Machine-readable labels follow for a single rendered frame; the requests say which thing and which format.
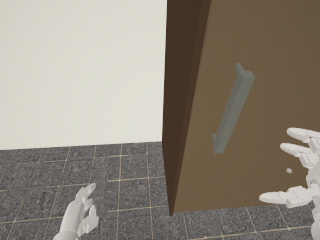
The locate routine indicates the left robot hand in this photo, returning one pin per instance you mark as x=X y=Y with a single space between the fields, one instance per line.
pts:
x=76 y=210

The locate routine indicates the robot left forearm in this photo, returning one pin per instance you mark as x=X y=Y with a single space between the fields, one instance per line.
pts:
x=66 y=235

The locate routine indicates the wardrobe door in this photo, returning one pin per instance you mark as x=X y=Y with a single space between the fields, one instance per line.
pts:
x=279 y=42

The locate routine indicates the handle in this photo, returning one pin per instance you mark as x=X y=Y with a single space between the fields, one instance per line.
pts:
x=241 y=88

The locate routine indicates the right robot hand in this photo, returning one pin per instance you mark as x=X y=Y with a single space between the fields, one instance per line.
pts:
x=310 y=158

